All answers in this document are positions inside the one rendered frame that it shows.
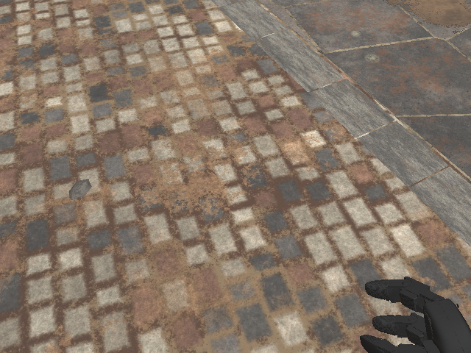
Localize robot right hand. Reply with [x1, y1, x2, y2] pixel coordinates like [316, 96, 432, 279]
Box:
[360, 277, 471, 353]

